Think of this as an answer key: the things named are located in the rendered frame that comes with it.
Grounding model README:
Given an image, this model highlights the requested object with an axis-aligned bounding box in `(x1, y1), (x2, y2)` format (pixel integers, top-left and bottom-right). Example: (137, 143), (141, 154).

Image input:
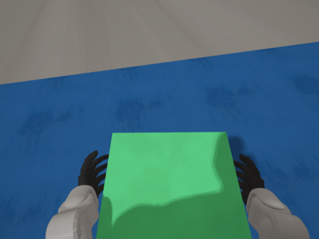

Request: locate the carton
(96, 132), (252, 239)

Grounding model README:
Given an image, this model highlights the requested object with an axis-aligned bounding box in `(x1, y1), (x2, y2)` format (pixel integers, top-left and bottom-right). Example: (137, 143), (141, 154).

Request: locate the robot right forearm
(246, 188), (310, 239)

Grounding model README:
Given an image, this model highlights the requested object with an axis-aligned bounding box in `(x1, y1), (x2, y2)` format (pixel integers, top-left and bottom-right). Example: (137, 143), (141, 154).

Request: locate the robot left hand
(78, 150), (109, 198)

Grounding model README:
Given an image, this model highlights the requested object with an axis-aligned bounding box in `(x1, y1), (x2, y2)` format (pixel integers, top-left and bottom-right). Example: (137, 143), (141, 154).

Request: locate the robot right hand
(233, 154), (265, 205)

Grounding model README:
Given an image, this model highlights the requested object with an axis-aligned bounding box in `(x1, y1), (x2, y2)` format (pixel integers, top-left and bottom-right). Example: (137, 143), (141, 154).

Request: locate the robot left forearm
(45, 185), (99, 239)

